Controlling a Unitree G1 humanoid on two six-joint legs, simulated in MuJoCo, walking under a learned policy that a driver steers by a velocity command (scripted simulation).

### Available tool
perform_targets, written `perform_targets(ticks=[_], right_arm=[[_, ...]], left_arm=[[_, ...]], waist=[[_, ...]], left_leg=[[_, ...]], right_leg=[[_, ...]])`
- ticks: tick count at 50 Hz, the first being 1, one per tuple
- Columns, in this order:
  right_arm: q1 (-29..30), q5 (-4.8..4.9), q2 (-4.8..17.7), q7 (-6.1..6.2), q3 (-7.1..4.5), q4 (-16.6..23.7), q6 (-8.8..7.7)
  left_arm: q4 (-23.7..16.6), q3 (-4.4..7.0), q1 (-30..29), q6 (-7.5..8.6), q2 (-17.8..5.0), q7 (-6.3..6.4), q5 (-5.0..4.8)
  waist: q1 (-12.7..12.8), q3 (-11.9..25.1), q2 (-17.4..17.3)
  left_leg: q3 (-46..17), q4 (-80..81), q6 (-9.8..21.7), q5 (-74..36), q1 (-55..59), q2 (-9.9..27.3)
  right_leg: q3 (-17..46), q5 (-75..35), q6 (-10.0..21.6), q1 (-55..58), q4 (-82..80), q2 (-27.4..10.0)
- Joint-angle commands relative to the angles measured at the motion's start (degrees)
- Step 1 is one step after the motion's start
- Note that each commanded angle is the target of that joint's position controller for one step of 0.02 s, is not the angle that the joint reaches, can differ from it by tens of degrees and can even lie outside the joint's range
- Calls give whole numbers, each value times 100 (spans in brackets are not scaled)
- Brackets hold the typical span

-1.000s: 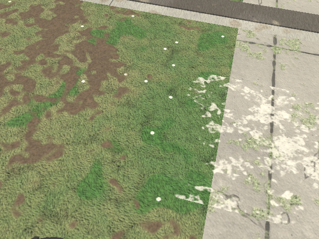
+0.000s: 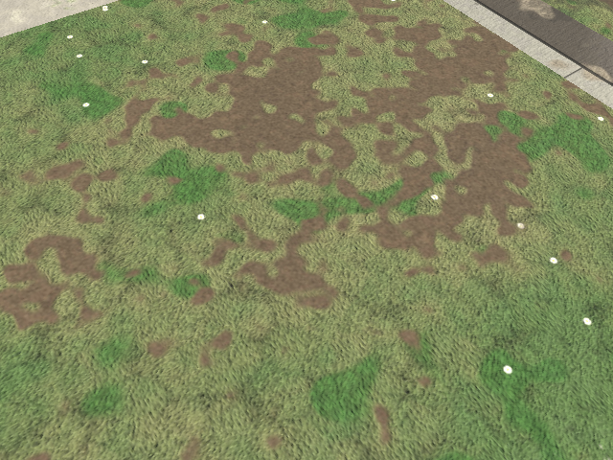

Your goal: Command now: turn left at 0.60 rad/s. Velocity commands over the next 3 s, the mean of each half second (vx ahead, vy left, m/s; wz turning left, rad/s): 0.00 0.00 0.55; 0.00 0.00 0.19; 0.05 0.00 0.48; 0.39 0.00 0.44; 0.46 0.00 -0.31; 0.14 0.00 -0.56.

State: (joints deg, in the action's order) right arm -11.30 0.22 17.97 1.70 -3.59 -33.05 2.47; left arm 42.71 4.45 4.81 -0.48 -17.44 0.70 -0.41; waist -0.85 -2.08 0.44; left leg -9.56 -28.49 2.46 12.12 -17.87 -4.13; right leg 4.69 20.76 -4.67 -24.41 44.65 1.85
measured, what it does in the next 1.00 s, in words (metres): steps on the spot, turning left: right foot, then left foot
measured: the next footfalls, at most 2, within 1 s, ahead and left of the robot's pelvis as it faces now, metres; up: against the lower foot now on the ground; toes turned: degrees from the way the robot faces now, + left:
right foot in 0.12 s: +0.05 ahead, -0.14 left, +0.00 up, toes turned +9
left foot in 0.54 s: +0.00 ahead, +0.13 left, +0.00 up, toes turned +17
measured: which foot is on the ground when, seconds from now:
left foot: down 0.00-0.12, up 0.14-0.52, down 0.54-1.00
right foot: up 0.00-0.10, down 0.12-0.54, up 0.56-0.86, down 0.88-1.00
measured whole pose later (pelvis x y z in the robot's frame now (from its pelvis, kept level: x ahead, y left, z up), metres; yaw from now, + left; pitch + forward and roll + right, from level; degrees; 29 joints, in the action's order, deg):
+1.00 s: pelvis -0.01 +0.02 -0.01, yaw +21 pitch +0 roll +0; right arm -8.5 0.1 14.8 0.3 -2.0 -41.7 1.0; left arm 46.6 2.8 10.9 -0.9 -16.0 1.6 0.5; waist 0.1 -2.1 -1.3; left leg -2.8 -31.6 1.7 15.5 -15.4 -2.8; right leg -1.7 17.7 -1.7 -12.3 30.5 -2.5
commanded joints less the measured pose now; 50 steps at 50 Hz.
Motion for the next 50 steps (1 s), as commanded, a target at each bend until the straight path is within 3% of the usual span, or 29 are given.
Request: perform_targets(ticks=[1,4,5,6,7,8,9,10,11,13,15,19,23,25,26,27,28,29,30,32,36,40,42,43,44,45,46,48,50], right_arm=[[79,31,1041,-13,-334,391,-26],[338,138,990,-7,-331,426,13],[351,165,901,14,-309,435,19],[94,98,624,13,-239,424,15],[-36,126,622,19,-254,557,-26],[-158,1,1136,29,-415,417,-70],[-211,55,1299,7,-505,274,-54],[-294,65,1160,16,-503,142,5],[-298,54,1016,19,-473,113,56],[-153,115,746,-19,-386,179,82],[180,144,609,-36,-318,330,60],[373,55,424,-113,-195,476,42],[151,52,480,-149,-197,407,54],[-240,39,450,-170,-213,228,53],[-320,23,583,-148,-243,195,48],[-460,6,973,-79,-313,249,44],[-194,-163,1146,-75,-274,386,-14],[-255,-222,816,-119,-207,337,-128],[-66,-216,668,-137,-135,222,-216],[332,-104,658,-136,-128,153,-293],[566,-108,356,-105,-16,-6,-311],[494,-111,420,-131,-27,-242,-262],[624,-61,334,-143,21,-347,-259],[583,-27,263,-151,53,-442,-270],[391,-61,249,-161,62,-522,-306],[263,-110,410,-195,8,-519,-334],[387,-74,436,-182,-18,-479,-325],[777,-3,518,-117,-79,-385,-264],[671,33,475,-74,-123,-343,-164]], left_arm=[[-431,122,-159,143,-517,-59,-35],[-343,159,208,214,-525,-120,-28],[-279,203,401,224,-621,-111,9],[-311,281,531,195,-974,-74,100],[-279,349,399,148,-1365,-70,233],[-432,273,215,179,-1027,-50,248],[-522,176,-69,181,-723,-6,206],[-562,142,-282,161,-599,29,141],[-572,112,-322,150,-519,65,55],[-539,91,-150,92,-546,126,74],[-486,118,137,34,-631,167,119],[-445,216,234,-33,-928,117,81],[-347,238,221,-30,-1077,-6,-60],[-288,188,97,-17,-1004,-21,-173],[-133,106,407,19,-786,-40,-165],[-157,-43,597,64,-380,-82,94],[-350,-125,433,86,-197,-69,194],[-356,12,100,43,-654,0,91],[-318,61,136,6,-737,4,5],[-113,115,338,-69,-772,63,43],[41,27,581,-99,-459,59,9],[-12,-47,375,-97,-408,61,19],[85,-64,580,-73,-378,49,28],[135,-91,696,-44,-355,36,90],[114,-61,696,-17,-580,56,168],[71,38,696,-17,-1017,94,143],[160,118,659,-18,-1111,92,54],[131,81,610,17,-817,115,92],[103,104,699,55,-796,172,99]], waist=[[-53,722,-1046],[196,801,-995],[263,840,-857],[132,1010,38],[-95,615,1613],[-7,572,1168],[-108,488,812],[-179,380,657],[-109,298,681],[17,230,731],[248,299,839],[389,514,909],[283,555,985],[3,572,863],[-13,618,562],[106,972,-620],[150,895,-1641],[-194,914,-1102],[-51,740,-1056],[68,531,-940],[195,601,-837],[11,517,-845],[165,474,-756],[277,429,-611],[195,439,-369],[-12,375,147],[27,311,571],[204,204,538],[233,214,648]], left_leg=[[-1873,538,1072,-1794,939,1388],[-2031,255,822,-1791,856,1130],[-1899,66,581,-1241,514,916],[-1321,-850,242,282,-203,446],[-168,-1830,-134,2329,-1462,-501],[-133,-3208,-417,2462,-1573,-68],[-85,-3701,-495,2062,-1529,47],[0,-3931,-600,1720,-1555,96],[42,-4173,-691,1418,-1746,114],[354,-4096,-806,1139,-1785,183],[543,-3545,-883,1039,-1950,334],[818,-2355,-857,1172,-1283,614],[1095,-1119,-630,1009,-363,461],[1224,308,-342,-50,481,326],[1023,897,-174,-794,1187,375],[-285,890,102,-2532,2195,1414],[-1466,799,1184,-3204,1852,2567],[-1353,873,1589,-2816,1441,2521],[-924,902,1404,-2492,1285,2202],[-504,918,1026,-2196,1172,1824],[-2,874,960,-2436,938,1493],[-297,837,1062,-1755,921,1572],[-355,785,950,-1254,732,1491],[-293,782,743,-883,526,1366],[-289,715,483,-539,256,1152],[-82,580,298,-131,74,829],[256,463,144,73,98,525],[381,-36,106,-94,72,373],[380,-418,149,-453,-181,304]], right_leg=[[34,127,68,14,-577,94],[-45,-611,239,765,-1930,106],[6,-1316,362,1357,-2456,-138],[881,-1807,757,2103,-2597,-1188],[2234,-2921,1720,2090,-2771,-2223],[2348,-3001,2174,1796,-2783,-2622],[1759,-2801,1984,1614,-2712,-2283],[1228,-2459,1706,1573,-2649,-1867],[949,-2421,1618,1666,-2624,-1711],[443,-2661,1648,1706,-2676,-1512],[303,-2804,1745,2165,-2681,-1589],[37,-3074,1814,2262,-2624,-1802],[-54,-3265,1763,2015,-2412,-1873],[-202,-3022,1489,1753,-2000,-1742],[-399,-2499,1118,1341,-1695,-1555],[-885,-840,544,500,-632,-1089],[-916,1472,137,-364,138,-519],[-435,1713,26,-318,973,-611],[-305,1482,31,-363,1289,-645],[-232,901,-1,-449,1339,-662],[-324,236,-98,205,703,-597],[-394,275,-37,654,-512,-533],[-455,-372,66,1122,-1443,-477],[-435,-1256,161,1557,-2186,-481],[-136,-2046,277,1981,-2215,-699],[-61,-2444,470,2004,-1928,-941],[-120,-1516,691,1633,-1909,-921],[-71,-792,715,1333,-2112,-918],[8,-841,778,1393,-2141,-1088]])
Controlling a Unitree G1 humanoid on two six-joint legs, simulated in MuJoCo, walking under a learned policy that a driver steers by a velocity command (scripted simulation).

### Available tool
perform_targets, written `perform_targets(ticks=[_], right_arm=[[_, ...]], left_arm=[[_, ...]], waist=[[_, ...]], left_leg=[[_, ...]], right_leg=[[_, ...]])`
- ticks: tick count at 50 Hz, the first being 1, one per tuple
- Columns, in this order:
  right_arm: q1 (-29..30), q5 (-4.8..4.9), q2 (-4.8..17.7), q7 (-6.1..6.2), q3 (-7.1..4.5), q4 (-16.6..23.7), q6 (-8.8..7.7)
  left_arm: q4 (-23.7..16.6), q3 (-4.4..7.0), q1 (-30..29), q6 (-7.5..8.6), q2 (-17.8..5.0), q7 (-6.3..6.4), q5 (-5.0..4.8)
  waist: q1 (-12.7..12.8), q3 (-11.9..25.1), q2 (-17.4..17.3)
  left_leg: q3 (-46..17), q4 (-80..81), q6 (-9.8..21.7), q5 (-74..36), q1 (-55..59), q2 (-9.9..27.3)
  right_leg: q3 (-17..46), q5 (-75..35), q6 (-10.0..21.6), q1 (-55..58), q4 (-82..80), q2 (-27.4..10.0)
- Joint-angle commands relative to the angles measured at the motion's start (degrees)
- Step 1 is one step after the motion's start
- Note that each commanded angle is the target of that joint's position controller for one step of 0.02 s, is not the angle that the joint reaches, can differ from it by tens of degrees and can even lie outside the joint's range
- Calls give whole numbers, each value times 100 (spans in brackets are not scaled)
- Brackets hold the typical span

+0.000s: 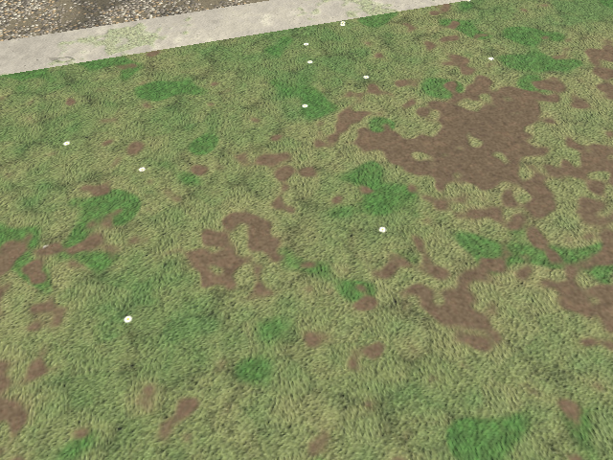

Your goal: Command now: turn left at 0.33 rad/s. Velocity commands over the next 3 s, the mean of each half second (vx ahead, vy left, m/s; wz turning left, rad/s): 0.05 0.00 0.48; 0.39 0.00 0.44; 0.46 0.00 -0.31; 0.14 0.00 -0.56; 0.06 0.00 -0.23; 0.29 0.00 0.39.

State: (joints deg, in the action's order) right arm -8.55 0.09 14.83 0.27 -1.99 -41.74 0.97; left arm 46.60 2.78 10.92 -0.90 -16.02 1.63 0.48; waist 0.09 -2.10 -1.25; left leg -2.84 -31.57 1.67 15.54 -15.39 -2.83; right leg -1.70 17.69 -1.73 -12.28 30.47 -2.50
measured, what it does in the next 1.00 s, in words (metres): walks ahead, turning left: right foot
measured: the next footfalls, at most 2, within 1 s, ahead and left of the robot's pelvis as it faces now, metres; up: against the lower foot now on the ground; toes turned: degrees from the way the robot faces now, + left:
right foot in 0.66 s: +0.15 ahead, -0.09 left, +0.00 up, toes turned +26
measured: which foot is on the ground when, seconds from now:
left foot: down 0.00-0.66, up 0.68-1.00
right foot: down 0.00-0.18, up 0.20-0.64, down 0.66-1.00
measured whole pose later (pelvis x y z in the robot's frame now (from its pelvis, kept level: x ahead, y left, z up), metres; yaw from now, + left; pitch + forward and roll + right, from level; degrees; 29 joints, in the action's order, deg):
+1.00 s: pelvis +0.17 +0.06 +0.01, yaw +28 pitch +2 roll -1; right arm -7.5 0.9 16.1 -1.7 -2.7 -36.0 -3.0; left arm 47.8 2.8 25.0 4.5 -15.1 0.0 -1.0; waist 5.9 -1.3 -2.6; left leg -2.4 -41.3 -1.2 3.9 -37.2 3.9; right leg -2.2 17.5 0.1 2.1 13.4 -0.3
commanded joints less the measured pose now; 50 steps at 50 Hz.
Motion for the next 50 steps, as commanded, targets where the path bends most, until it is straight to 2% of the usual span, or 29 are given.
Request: perform_targets(ticks=[1,2,4,5,6,8,9,10,11,12,13,14,17,19,21,24,27,30,32,33,34,35,36,37,39,42,46,48,50], right_arm=[[329,49,747,72,-304,547,14],[252,54,716,62,-326,567,37],[25,48,633,10,-358,568,72],[-19,57,627,-25,-377,590,85],[-42,75,585,-64,-380,613,98],[-374,77,636,-105,-447,455,119],[-470,50,1074,-68,-579,489,112],[-612,-36,1658,-64,-678,637,52],[-808,-175,1413,-119,-547,644,-124],[-585,-140,1246,-114,-488,675,-247],[-373,-32,1208,-87,-484,709,-291],[-183,52,1197,-34,-476,729,-273],[-263,56,1070,98,-405,751,-161],[-451,109,1045,156,-413,738,-126],[-550,113,1082,186,-423,741,-120],[-604,77,1155,197,-446,739,-135],[-627,99,1210,157,-460,748,-147],[-507,115,1177,108,-438,799,-128],[-322,129,1039,99,-388,859,-99],[-283,113,815,95,-322,893,-119],[-388,76,313,81,-175,902,-141],[-232,191,496,88,-225,1233,-218],[-253,185,877,77,-303,1198,-261],[-288,140,1025,53,-351,1054,-265],[-398,75,878,2,-347,889,-309],[-98,79,588,-65,-254,935,-411],[476,34,356,-136,-118,1090,-481],[869,70,241,-213,-51,1183,-530],[1118,120,293,-281,-60,1275,-573]], left_arm=[[-278,292,200,104,-972,111,10],[-279,316,232,97,-1017,143,2],[-411,313,-92,76,-994,229,-28],[-491,309,-270,70,-998,259,-50],[-541,324,-417,60,-1047,273,-78],[-558,350,-534,11,-1052,256,-142],[-510,318,-160,-15,-846,218,-70],[-913,214,-622,-17,-630,247,32],[-956,233,-746,12,-703,248,-35],[-896,259,-572,17,-784,209,-80],[-758,300,-407,34,-846,195,-53],[-720,330,-403,61,-887,218,-3],[-725,304,-380,85,-708,150,-47],[-771,269,-436,102,-623,94,-71],[-879,257,-736,162,-613,47,-92],[-966,255,-944,333,-631,-29,-114],[-995,251,-983,513,-610,-119,-139],[-966,273,-768,656,-636,-183,-197],[-816,318,-274,725,-634,-182,-207],[-707,381,181,737,-774,-147,-189],[-625,426,864,725,-1043,-102,-86],[-539,513,1081,717,-1517,-162,106],[-624,484,676,725,-1304,-165,26],[-680,376,506,712,-915,-132,-64],[-668,280,466,684,-720,-114,-53],[-557,244,693,728,-722,-120,0],[-398,233,871,670,-838,-140,-107],[-287,239,1098,629,-945,-143,-157],[-176,237,1336,577,-1024,-158,-215]], waist=[[147,248,889],[133,252,1015],[20,283,1361],[-14,222,1296],[-67,181,1128],[-197,248,682],[-48,236,-471],[-190,153,-1794],[-301,531,-1264],[-127,535,-837],[-14,553,-337],[31,585,-131],[31,806,-346],[-55,862,-387],[-201,571,-582],[-294,341,-710],[-322,270,-698],[-168,229,-695],[179,246,-546],[381,385,-347],[529,767,503],[417,343,1358],[221,-140,1230],[223,-334,1051],[161,-294,802],[254,-276,715],[399,-296,689],[556,-367,690],[587,-442,726]], left_leg=[[-212,-364,210,-814,-560,129],[-74,-649,167,-685,-717,91],[156,-1335,107,725,-887,153],[219,-1501,103,1224,-927,271],[262,-1286,127,1304,-818,370],[327,-160,268,33,73,195],[-855,755,543,-1076,505,697],[-3339,1550,1549,-1408,846,1877],[-3645,1532,1959,-1839,1001,2172],[-3089,1316,1830,-2195,1025,2082],[-2579,1180,1517,-2173,1028,1795],[-2340,1136,1287,-2108,1037,1646],[-1904,1147,1174,-2591,994,1286],[-1949,1409,1166,-871,1172,1096],[-2321,1785,1203,890,1083,1081],[-2563,1887,1233,1293,932,1099],[-2713,1806,1257,1447,677,1032],[-2875,1682,1179,1538,174,907],[-2749,1304,932,1718,-438,618],[-2475,698,673,1889,-1081,383],[-1560,-1082,279,2117,-1762,-189],[-980,-2083,172,2086,-3098,-481],[-879,-2787,60,1608,-3534,147],[-787,-3020,-22,1151,-3600,245],[-691,-3172,-123,440,-3433,364],[-469,-2975,-222,-387,-3210,437],[88,-1591,-341,-1164,-2706,639],[300,-891,-327,-1378,-2261,596],[355,-424,-250,-1281,-1856,503]], right_leg=[[769,-596,603,241,-784,-847],[946,-718,772,302,-868,-1111],[1330,-1280,1166,244,-946,-1735],[1351,-1569,1269,148,-926,-1917],[1181,-1686,1196,41,-812,-1889],[403,-1228,701,-425,-114,-1328],[-338,-271,242,-978,1177,-707],[-303,1824,-184,-2432,2616,349],[633,2218,-135,-2496,3638,320],[797,1893,-81,-2565,4006,213],[804,1445,-54,-2545,3993,112],[841,1007,-65,-2571,3760,20],[747,452,-223,-2143,3518,153],[684,172,-265,-2187,2769,184],[674,92,-281,-2239,2042,229],[703,107,-242,-2002,1189,293],[666,184,-143,-1580,616,388],[588,8,16,-768,28,471],[468,-628,163,324,-746,428],[709,-595,298,1209,-851,48],[1872,423,631,2042,-1196,-1056],[3924,2138,1307,1911,-1917,-1989],[4016,2684,1484,1564,-2023,-2149],[3475,2406,1361,1442,-2034,-1817],[2576,1350,1138,1314,-2072,-1367],[1603,-124,1183,1014,-2251,-1073],[841,-1279,1202,849,-2320,-878],[634,-1503,1181,731,-2317,-888],[766,-1678,1192,736,-2269,-1039]])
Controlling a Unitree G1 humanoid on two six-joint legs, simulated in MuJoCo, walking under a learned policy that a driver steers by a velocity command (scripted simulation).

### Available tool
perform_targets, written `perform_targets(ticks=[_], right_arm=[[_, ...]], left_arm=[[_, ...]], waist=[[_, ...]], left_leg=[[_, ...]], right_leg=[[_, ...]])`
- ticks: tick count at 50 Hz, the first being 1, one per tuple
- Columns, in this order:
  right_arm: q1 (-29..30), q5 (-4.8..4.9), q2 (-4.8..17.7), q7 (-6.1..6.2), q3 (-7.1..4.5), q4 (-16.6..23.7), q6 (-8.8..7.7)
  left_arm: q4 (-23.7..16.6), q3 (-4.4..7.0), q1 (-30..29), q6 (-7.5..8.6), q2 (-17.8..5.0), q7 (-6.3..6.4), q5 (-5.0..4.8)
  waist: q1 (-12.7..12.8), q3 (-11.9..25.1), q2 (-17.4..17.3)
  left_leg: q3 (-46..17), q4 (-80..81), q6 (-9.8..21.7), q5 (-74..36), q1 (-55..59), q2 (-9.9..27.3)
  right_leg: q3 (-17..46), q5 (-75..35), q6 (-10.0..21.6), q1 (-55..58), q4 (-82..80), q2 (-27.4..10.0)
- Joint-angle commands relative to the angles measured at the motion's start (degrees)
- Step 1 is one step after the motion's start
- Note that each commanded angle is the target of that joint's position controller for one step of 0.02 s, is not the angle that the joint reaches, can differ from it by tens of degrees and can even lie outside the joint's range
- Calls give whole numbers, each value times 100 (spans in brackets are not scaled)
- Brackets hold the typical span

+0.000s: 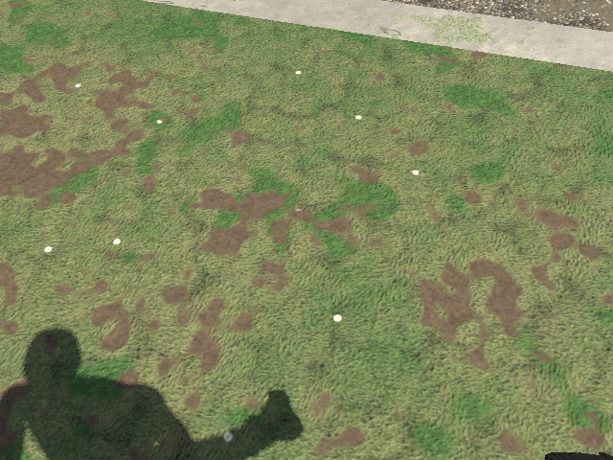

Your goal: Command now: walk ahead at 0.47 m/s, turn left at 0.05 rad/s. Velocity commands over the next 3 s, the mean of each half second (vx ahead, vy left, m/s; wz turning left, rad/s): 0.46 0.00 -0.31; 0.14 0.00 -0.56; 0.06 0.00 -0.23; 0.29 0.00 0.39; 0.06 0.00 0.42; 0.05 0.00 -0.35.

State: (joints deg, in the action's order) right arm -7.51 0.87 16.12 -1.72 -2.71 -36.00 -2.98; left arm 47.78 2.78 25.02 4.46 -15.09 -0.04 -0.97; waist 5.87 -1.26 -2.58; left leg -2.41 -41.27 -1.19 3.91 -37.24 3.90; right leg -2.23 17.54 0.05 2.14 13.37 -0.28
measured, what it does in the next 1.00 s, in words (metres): walks ahead, turning right: left foot, then right foot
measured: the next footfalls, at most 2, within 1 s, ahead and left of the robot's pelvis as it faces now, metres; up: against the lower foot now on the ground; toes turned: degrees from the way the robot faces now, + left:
left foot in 0.10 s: +0.23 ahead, +0.15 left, +0.00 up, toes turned -2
right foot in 0.60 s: +0.47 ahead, -0.13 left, +0.00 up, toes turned -19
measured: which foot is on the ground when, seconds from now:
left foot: up 0.00-0.08, down 0.10-0.60, up 0.62-1.00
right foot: down 0.00-0.12, up 0.14-0.58, down 0.60-1.00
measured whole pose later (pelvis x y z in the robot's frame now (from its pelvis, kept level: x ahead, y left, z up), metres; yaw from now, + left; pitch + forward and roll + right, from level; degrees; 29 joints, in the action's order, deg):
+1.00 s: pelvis +0.41 -0.02 -0.01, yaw -31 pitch +2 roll +1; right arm -5.9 -0.1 17.3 1.8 -2.6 -41.6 0.0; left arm 34.1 4.1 10.7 -2.1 -18.2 1.4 -0.1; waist 1.8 -3.1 -0.7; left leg -8.0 -45.7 -5.1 17.4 -29.3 0.0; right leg 9.2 7.1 4.0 -22.5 28.1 8.0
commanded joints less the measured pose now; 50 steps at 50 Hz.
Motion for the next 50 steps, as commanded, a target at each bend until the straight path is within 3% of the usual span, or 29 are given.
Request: perform_targets(ticks=[1,3,5,6,7,8,9,10,11,12,14,16,18,22,25,27,29,30,31,32,33,34,35,37,39,42,45,47,50], right_arm=[[1034,64,251,-109,-18,730,-200],[745,77,506,-121,-124,686,-239],[-644,46,945,-21,-366,309,-224],[-1732,-59,1348,80,-482,152,-168],[-1888,-165,1704,72,-505,70,-140],[-1811,-170,1093,73,-361,75,-142],[-1470,-106,845,87,-269,0,-147],[-1121,-88,698,82,-222,-27,-167],[-837,-114,555,67,-195,-60,-192],[-651,-162,450,62,-178,-89,-241],[-474,-156,382,63,-203,-198,-355],[-394,-148,462,78,-245,-323,-430],[-428,-162,544,110,-275,-439,-440],[-436,-130,798,202,-322,-552,-359],[-636,-31,1038,271,-387,-675,-218],[-581,76,1194,316,-440,-662,-114],[-470,165,1221,343,-461,-596,-6],[-565,142,1043,332,-392,-565,-13],[-1146,-252,264,270,-167,-424,-33],[-1638,-215,470,191,-93,-371,-86],[-1028,-58,1018,155,-223,-401,-88],[-569,15,986,183,-205,-224,-62],[-468,-65,877,267,-184,-273,-11],[-488,-109,943,330,-212,-276,125],[-615,-150,775,360,-174,-362,184],[-406,-165,638,408,-122,-346,235],[-145,-120,630,401,-121,-297,298],[21,-102,622,382,-122,-247,283],[143,-76,651,335,-139,-196,182]], left_arm=[[-257,245,-27,10,-1166,8,-90],[-215,277,-39,-55,-1311,22,-108],[-231,234,-111,-80,-1262,45,-81],[-433,78,-137,-50,-861,41,91],[-571,-130,619,26,-115,39,17],[-478,53,235,72,-808,40,-171],[-646,143,-265,70,-1008,30,-259],[-674,128,-498,60,-926,49,-187],[-680,147,-581,26,-855,47,-96],[-633,153,-450,-55,-756,26,-101],[-595,124,-355,-199,-519,10,-123],[-712,124,-572,-288,-463,21,-80],[-850,114,-863,-286,-452,5,-48],[-1150,26,-1689,-192,-340,-184,20],[-1425,58,-2008,-189,-421,-327,44],[-1508,163,-1832,-230,-639,-379,66],[-1343,380,-870,-273,-1014,-347,71],[-1230,520,-259,-296,-1295,-234,87],[-1304,569,-404,-351,-1834,-90,73],[-1703,520,-647,-268,-1955,-146,208],[-1806,453,-783,-252,-1542,-209,154],[-1753,391,-1046,-229,-1338,-204,71],[-1730,346,-1252,-238,-1152,-169,1],[-1786,307,-1521,-292,-1062,-90,103],[-1785,332,-1600,-306,-1113,-44,161],[-1737,387,-1500,-387,-1254,76,100],[-1794,383,-1616,-520,-1237,169,64],[-1810,382,-1636,-577,-1216,187,79],[-1802,393,-1548,-630,-1198,167,94]], waist=[[-60,-531,907],[-373,-344,1022],[-1202,616,888],[-1630,1614,324],[-1149,2609,-1440],[-1367,2197,-926],[-1268,1254,-761],[-1096,814,-401],[-912,511,-385],[-721,384,-492],[-550,208,-374],[-477,-75,-214],[-511,-245,-113],[-742,-517,91],[-814,-386,26],[-640,-104,-138],[-98,490,-118],[221,862,221],[-413,1286,1902],[-541,2619,1899],[-133,2604,733],[-248,1791,515],[-425,1223,131],[-690,899,433],[-773,908,541],[-693,1033,561],[-622,927,766],[-553,766,942],[-444,713,1143]], left_leg=[[287,744,109,3,463,-225],[269,1094,294,242,1086,-378],[359,1393,605,62,3265,-485],[-769,1102,937,179,5154,670],[-3429,1785,1686,1549,6427,2111],[-3629,2265,1566,2024,5841,1949],[-2623,2332,1365,1710,5157,1763],[-1984,2467,1275,1111,4454,1512],[-1503,2657,1230,707,3899,1291],[-1096,2873,1196,459,3481,1142],[-601,3193,1268,44,3055,1100],[-187,3389,1278,-331,2852,1124],[191,3462,1262,-530,2910,1090],[996,3358,1093,-1328,2918,930],[1204,2863,942,-2389,3430,1065],[1272,2211,799,-3367,3796,1107],[1376,680,580,-3908,3736,911],[1457,-664,286,-2925,3144,570],[1369,-2612,-73,2574,1382,-136],[80,-4263,-285,3953,208,-927],[-510,-4347,-190,3355,30,-575],[-384,-3961,-118,2789,-198,-422],[-359,-3528,-140,2433,-179,-205],[-401,-2948,-144,2087,462,-96],[-293,-2435,-238,2019,771,-190],[-314,-1727,-407,1729,787,-301],[-400,-1145,-454,1300,847,-375],[-429,-733,-437,1211,948,-428],[-446,-120,-354,1387,1194,-522]], right_leg=[[907,-1848,993,-576,-477,-1365],[997,-2862,882,-332,-85,-1500],[585,-4150,584,-789,1635,-1088],[457,-2469,364,-2047,3423,-779],[544,1475,70,-3754,5278,123],[1107,1465,73,-4190,5944,-70],[933,964,103,-4560,6046,-307],[820,496,88,-4423,5862,-526],[810,162,59,-4252,5626,-660],[844,-87,39,-3926,5546,-778],[794,-269,-23,-3728,5475,-802],[857,-537,-93,-3954,5228,-812],[910,-1063,-131,-4189,4659,-792],[379,-2094,-40,-3824,3050,-619],[91,-1983,92,-3632,2478,-450],[-97,-1512,277,-3315,2318,-190],[-292,-1408,558,-2101,1967,248],[-54,-2368,761,-990,1520,289],[1661,-5366,1278,564,2064,-1026],[4455,-4628,2625,1579,1428,-2232],[4025,-3744,2365,1293,981,-1982],[3380,-3046,2066,611,862,-1696],[2949,-2706,1794,-130,780,-1415],[2551,-2680,1622,-1212,565,-1118],[2271,-3169,1600,-1616,560,-978],[2203,-3005,1555,-1678,631,-854],[2375,-1352,1339,-1866,533,-650],[2544,-582,1256,-1973,482,-566],[2871,-621,1228,-1799,635,-592]])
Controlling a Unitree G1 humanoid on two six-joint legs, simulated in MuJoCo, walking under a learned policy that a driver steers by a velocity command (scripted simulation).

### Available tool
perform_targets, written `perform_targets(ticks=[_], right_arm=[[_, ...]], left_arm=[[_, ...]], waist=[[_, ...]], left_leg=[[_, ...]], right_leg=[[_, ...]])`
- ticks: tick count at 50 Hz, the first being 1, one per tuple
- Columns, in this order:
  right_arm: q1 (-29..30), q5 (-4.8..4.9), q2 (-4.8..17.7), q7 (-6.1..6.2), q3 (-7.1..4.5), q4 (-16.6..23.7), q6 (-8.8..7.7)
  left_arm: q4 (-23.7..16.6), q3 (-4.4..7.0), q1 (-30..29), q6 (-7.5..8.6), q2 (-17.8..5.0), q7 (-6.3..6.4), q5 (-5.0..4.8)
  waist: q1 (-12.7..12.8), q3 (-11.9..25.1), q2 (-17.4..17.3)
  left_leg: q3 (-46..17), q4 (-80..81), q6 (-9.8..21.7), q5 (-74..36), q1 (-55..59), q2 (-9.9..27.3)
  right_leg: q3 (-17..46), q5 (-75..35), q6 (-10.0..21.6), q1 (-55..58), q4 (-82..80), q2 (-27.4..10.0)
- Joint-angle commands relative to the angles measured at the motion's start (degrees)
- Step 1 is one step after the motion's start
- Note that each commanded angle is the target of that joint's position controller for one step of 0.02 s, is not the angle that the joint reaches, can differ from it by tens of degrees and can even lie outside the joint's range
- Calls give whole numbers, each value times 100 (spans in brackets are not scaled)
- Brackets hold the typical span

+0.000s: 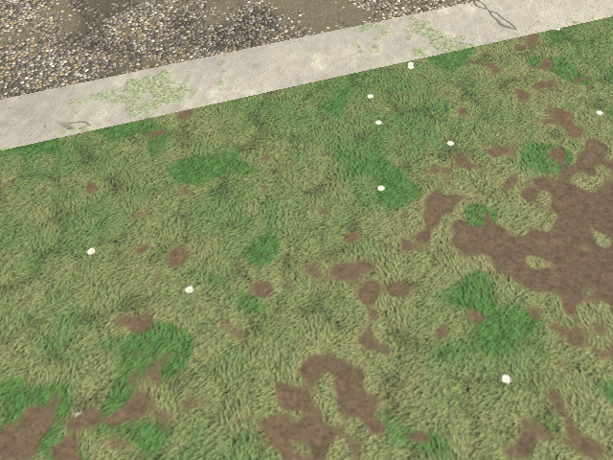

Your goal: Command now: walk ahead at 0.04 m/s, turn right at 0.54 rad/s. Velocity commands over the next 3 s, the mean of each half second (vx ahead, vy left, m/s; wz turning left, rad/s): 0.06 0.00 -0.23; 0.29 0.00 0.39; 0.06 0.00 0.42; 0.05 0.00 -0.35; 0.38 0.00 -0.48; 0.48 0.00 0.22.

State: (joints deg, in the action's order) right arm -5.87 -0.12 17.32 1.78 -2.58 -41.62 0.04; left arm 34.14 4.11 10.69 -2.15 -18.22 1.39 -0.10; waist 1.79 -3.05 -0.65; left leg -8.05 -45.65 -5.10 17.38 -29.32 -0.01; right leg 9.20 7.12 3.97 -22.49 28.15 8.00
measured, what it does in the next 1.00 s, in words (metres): walks ahead: left foot, then right foot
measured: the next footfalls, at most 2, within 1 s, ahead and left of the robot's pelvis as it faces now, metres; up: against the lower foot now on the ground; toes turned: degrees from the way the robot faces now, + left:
left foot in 0.10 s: +0.09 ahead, +0.15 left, +0.00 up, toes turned -8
right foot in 0.42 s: +0.02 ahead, -0.10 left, +0.00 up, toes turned -2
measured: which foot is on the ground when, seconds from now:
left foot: up 0.00-0.08, down 0.10-0.46, up 0.48-0.76, down 0.78-1.00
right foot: down 0.00-0.10, up 0.12-0.40, down 0.42-0.78, up 0.80-1.00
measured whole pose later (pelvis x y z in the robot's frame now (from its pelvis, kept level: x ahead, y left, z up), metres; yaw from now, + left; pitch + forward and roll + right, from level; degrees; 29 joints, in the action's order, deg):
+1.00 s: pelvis +0.17 +0.10 +0.01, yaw +9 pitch +2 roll -2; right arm -15.9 0.0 16.6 -0.5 -2.3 -40.2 -2.0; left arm 37.7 3.3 8.7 3.4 -18.0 1.0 0.9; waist -1.7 -3.1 1.6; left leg -3.1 -23.1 5.0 11.0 -13.2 -4.2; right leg 2.3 16.8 -3.0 -34.3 58.9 -2.1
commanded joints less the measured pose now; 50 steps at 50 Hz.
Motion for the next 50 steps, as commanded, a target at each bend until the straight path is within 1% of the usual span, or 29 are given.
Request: perform_targets(ticks=[1,4,5,6,7,8,10,11,15,18,20,21,22,23,24,26,29,32,36,38,39,40,41,42,43,44,45,47,50], right_arm=[[-79,34,555,-38,-163,352,-156],[-436,18,537,-133,-197,247,-245],[-469,-75,761,-132,-247,279,-252],[-133,-182,1272,-97,-335,376,-194],[-272,-288,1024,-108,-308,346,-177],[-228,-214,886,-104,-268,392,-187],[-36,-19,676,-82,-208,392,-177],[-21,23,592,-79,-167,366,-167],[-40,-20,494,-88,-124,269,-49],[-328,19,707,-96,-171,156,28],[-453,76,546,-121,-91,79,-4],[-586,27,537,-153,-69,29,-72],[-607,-49,381,-198,-17,78,-156],[-276,21,291,-196,15,140,-217],[93,95,439,-189,-28,270,-259],[366,202,583,-171,-128,407,-294],[187,238,403,-273,-124,374,-371],[156,160,204,-426,-31,343,-384],[-223,160,359,-473,-56,330,-269],[-1043,168,620,-415,-217,107,-216],[-1693,211,978,-366,-395,-1,-208],[-2053,117,1940,-300,-578,111,-240],[-1927,68,1615,-355,-452,262,-337],[-1579,19,1294,-367,-361,344,-412],[-1328,55,1083,-361,-312,409,-432],[-1067,79,978,-342,-277,470,-390],[-866,35,914,-303,-242,551,-356],[-696,-35,965,-225,-261,607,-308],[-796,47,1037,-98,-304,520,-220]], left_arm=[[-438,247,-109,18,-854,14,8],[-420,166,-154,-34,-690,13,-66],[-374,106,84,-32,-514,12,-51],[-412,51,457,2,-324,-10,1],[-473,159,112,68,-728,4,35],[-392,277,83,86,-1042,10,18],[-167,265,197,-8,-828,47,-8],[-125,211,219,-52,-648,49,-8],[-175,-15,-100,-45,-120,-4,-28],[-101,5,-132,-27,-214,-35,-87],[116,-12,172,-26,-189,-46,-36],[90,9,216,-22,-392,-15,12],[107,101,336,-20,-784,20,67],[235,170,664,18,-876,-29,101],[229,164,721,96,-887,-53,123],[364,143,880,297,-819,6,118],[480,109,910,517,-581,51,-32],[430,164,598,556,-686,9,-15],[483,252,524,548,-879,-86,-156],[500,198,538,546,-746,-97,-94],[453,110,561,553,-498,-81,2],[-64,-46,521,626,-43,-52,134],[-43,-21,432,754,-304,-37,-30],[-43,52,289,810,-630,-69,-203],[3,65,216,821,-698,-63,-154],[50,85,185,798,-693,-38,-5],[72,116,227,743,-698,-34,71],[159,97,335,624,-542,-46,114],[124,28,89,518,-345,7,129]], waist=[[-34,950,997],[-244,991,976],[-164,999,557],[291,826,-966],[-70,677,-1475],[-130,639,-1007],[-62,568,-624],[-71,552,-622],[-195,687,-1014],[-343,746,-1172],[-199,764,-917],[-236,804,-635],[-318,786,176],[-8,638,967],[193,114,1184],[300,-535,1409],[207,-490,995],[145,-147,856],[-102,-67,737],[-516,198,428],[-828,529,-142],[-712,967,-2097],[-766,1291,-1475],[-641,781,-1035],[-512,563,-520],[-375,422,-177],[-227,421,-255],[-84,509,-360],[-94,595,-303]], left_leg=[[145,535,82,94,494,-128],[345,2097,352,-740,1396,-55],[-140,2500,589,-1184,1898,558],[-1307,2651,1265,-2273,2175,1616],[-2088,2858,2059,-2620,1847,2182],[-1921,2763,2141,-2620,1836,2114],[-1115,2522,1731,-2624,2010,1550],[-929,2462,1690,-2833,2075,1450],[-261,2361,1574,-3019,2211,1007],[-455,2245,1641,-2921,2327,1104],[-383,2365,1331,-1221,1817,903],[-304,2326,1042,-340,1258,785],[189,1907,791,593,644,284],[903,1179,520,922,493,-208],[1074,537,430,860,67,-226],[675,-659,573,1286,-864,117],[350,-721,784,770,-1596,425],[828,85,699,74,-458,402],[1208,870,722,-479,933,186],[1418,1016,921,-343,2085,-158],[870,1360,1135,-343,2936,0],[-2599,2523,2268,62,3993,1621],[-3927,3380,2607,234,4099,2050],[-3243,3213,2486,-225,3726,2046],[-2510,2997,2274,-889,3311,1765],[-1909,2882,2084,-1708,2844,1559],[-1441,2898,1964,-2459,2403,1359],[-888,2916,1962,-3650,1973,1082],[-564,2753,1914,-4315,1932,884]], right_leg=[[1797,185,820,835,-724,-1472],[1786,-410,566,868,-224,-1306],[1511,280,266,532,191,-1024],[485,1893,-120,-245,1100,-180],[24,2890,-436,-672,2225,-3],[140,2777,-584,-748,3104,-151],[156,2314,-795,-872,3648,-200],[167,2161,-873,-860,3703,-236],[-525,1975,-991,-29,1926,-597],[-778,1493,-913,597,476,-644],[-874,450,-655,1608,-941,-591],[-555,354,-459,2159,-662,-873],[-72,1021,-105,2321,-333,-1318],[459,2741,326,1774,-840,-1608],[1231,3653,644,1488,-1542,-2098],[1870,3453,927,1506,-1980,-2614],[1230,2340,762,2360,-1973,-2574],[76,1087,541,1920,-1937,-2203],[-516,1228,428,1161,-1617,-2227],[-930,504,206,674,-527,-2047],[-1473,-226,-127,276,1125,-1677],[-1631,1886,-767,-1619,3656,-601],[-464,2662,-728,-2171,4446,-536],[-377,2371,-580,-2460,4664,-832],[-430,1978,-470,-2311,4496,-1064],[-458,1664,-464,-2069,4115,-1236],[-445,1425,-476,-1611,3780,-1339],[-599,1046,-622,-1118,3492,-1165],[-649,554,-839,-1096,2659,-919]])
Over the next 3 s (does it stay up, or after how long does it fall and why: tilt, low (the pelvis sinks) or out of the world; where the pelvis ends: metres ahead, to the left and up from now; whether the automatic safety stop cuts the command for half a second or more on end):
stays up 0.79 0.05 0.00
